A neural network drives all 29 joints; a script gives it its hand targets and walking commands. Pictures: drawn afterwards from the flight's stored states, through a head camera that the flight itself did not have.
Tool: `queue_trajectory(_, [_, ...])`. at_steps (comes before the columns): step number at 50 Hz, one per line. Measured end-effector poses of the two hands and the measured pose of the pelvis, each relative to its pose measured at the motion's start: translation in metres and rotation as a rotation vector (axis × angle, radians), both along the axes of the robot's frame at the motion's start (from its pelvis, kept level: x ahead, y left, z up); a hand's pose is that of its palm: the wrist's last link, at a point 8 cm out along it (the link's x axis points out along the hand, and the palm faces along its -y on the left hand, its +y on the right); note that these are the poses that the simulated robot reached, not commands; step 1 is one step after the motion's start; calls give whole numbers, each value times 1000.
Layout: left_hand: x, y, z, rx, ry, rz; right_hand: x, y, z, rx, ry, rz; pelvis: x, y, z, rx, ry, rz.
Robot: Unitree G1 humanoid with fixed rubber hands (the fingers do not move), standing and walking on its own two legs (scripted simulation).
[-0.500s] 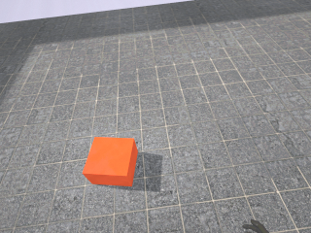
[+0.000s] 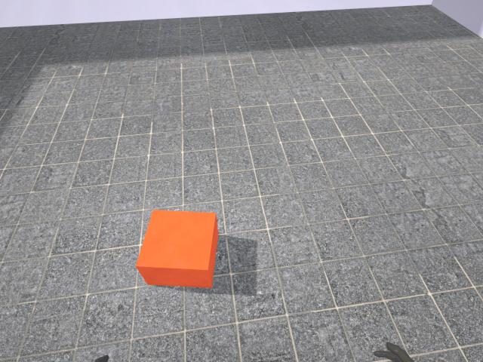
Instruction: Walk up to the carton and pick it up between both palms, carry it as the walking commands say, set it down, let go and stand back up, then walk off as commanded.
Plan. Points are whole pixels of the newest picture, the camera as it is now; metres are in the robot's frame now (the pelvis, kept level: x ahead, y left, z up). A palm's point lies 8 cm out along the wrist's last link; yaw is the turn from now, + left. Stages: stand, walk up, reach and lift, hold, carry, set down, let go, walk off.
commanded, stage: walk off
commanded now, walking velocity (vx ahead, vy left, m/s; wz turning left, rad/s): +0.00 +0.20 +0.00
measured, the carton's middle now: (181, 248) +0.68 +0.27 -0.66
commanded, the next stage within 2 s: none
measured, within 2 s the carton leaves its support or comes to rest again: neither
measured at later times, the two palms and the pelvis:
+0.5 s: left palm out of the picture +0.06 +0.36 -0.11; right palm out of the picture +0.10 -0.17 -0.09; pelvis -0.02 +0.09 +0.00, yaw -1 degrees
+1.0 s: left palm out of the picture +0.10 +0.40 -0.11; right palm out of the picture +0.07 -0.13 -0.10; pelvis -0.01 +0.15 +0.00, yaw -16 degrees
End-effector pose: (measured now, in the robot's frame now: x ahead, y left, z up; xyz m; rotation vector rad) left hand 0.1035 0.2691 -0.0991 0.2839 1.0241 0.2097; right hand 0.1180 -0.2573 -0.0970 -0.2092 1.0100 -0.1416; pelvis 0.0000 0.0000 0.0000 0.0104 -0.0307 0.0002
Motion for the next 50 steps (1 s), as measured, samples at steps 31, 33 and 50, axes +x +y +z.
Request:
queue_trajectory(31, [-11,95,-15,-16,110,-95,-45,97,-3,-19,48,-104,-18,107,0,-14,69,-104])
queue_trajectory(33, [1,95,-13,-3,100,-129,-54,98,-9,-7,51,-135,-19,109,-2,0,72,-134])
queue_trajectory(50, [1,129,-7,44,150,-244,-43,123,-6,19,-71,-243,-14,147,-4,17,53,-271])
